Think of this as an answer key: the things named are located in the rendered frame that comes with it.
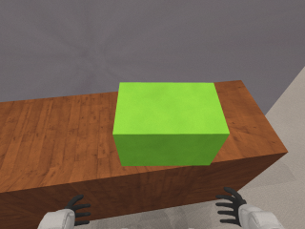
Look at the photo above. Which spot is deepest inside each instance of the robot right hand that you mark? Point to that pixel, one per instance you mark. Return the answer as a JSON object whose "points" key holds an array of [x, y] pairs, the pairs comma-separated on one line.
{"points": [[237, 201]]}

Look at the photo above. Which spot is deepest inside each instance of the pedestal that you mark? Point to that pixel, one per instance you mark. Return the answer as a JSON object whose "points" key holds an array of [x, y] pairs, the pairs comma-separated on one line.
{"points": [[55, 148]]}

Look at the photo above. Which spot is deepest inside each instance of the robot left forearm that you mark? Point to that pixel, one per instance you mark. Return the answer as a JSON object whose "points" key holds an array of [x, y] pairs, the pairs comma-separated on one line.
{"points": [[61, 219]]}

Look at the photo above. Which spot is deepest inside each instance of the robot right forearm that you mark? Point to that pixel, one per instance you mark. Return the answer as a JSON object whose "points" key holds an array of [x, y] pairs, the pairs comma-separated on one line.
{"points": [[252, 217]]}

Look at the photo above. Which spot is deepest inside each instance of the carton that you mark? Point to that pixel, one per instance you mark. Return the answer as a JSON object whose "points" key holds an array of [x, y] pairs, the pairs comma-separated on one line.
{"points": [[168, 124]]}

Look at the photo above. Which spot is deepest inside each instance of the robot left hand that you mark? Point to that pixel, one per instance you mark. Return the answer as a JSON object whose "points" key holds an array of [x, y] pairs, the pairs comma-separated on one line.
{"points": [[77, 207]]}

